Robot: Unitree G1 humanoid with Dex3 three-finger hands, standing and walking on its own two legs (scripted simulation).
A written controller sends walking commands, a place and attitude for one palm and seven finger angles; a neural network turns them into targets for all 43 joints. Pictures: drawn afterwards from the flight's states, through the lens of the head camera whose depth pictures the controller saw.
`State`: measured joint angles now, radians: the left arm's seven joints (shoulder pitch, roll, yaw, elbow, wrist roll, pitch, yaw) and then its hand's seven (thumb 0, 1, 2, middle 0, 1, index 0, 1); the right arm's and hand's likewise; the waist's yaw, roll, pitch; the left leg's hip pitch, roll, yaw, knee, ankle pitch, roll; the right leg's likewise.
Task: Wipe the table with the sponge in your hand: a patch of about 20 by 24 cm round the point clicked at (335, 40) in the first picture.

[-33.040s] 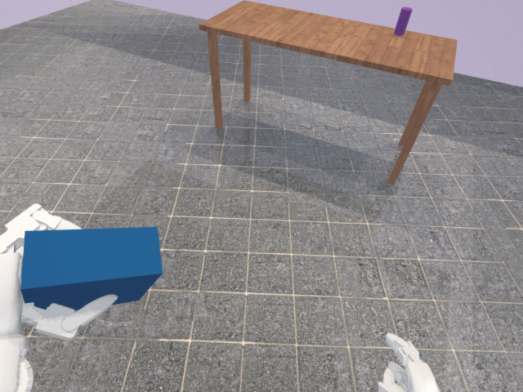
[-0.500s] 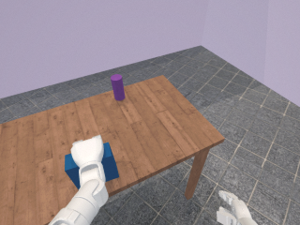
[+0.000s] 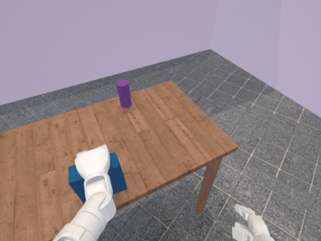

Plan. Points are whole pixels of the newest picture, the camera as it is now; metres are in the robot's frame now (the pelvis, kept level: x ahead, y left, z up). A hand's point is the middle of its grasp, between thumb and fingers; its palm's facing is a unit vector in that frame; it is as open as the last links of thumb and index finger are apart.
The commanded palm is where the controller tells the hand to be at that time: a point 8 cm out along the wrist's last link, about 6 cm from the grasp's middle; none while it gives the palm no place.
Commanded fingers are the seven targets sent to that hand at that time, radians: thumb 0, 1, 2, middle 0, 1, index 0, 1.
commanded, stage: wipe back along the third lane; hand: left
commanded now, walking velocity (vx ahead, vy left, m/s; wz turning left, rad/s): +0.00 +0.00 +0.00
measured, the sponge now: (101, 182) +0.30 +0.22 -0.06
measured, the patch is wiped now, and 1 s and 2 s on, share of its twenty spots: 1.00 1.00 1.00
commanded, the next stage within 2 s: slide back across to the middle lane in 0.02 s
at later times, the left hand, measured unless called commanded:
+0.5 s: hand (93, 174) +0.29 +0.23 +0.00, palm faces -0.04 -0.11 -0.99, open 10.0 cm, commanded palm +0.24 +0.22 +0.04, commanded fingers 0.00 0.10 1.30 -1.20 -1.60 -1.20 -1.60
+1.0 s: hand (76, 185) +0.25 +0.26 +0.00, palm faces -0.07 -0.11 -0.99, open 10.0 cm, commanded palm +0.23 +0.26 +0.04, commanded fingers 0.00 0.10 1.30 -1.20 -1.60 -1.20 -1.60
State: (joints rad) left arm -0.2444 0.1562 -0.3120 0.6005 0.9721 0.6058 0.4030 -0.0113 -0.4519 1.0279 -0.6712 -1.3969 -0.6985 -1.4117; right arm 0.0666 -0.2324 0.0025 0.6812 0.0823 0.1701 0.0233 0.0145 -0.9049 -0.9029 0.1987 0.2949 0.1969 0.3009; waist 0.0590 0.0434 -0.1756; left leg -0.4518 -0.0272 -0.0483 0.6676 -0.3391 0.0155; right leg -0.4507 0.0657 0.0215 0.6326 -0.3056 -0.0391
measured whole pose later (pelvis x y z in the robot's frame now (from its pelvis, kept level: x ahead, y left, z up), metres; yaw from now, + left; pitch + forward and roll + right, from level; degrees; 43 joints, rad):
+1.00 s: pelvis +0.01 -0.01 +0.01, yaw +0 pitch +4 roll -1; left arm 0.03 0.27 -0.17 0.32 0.98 0.50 0.29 -0.01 -0.47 1.03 -0.70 -1.37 -0.73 -1.39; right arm 0.05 -0.25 0.01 0.66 0.08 0.12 -0.01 0.01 -0.90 -0.90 0.20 0.30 0.20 0.30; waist 0.07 0.06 -0.14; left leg -0.32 -0.02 -0.05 0.59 -0.33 0.01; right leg -0.33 0.07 0.03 0.56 -0.30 -0.05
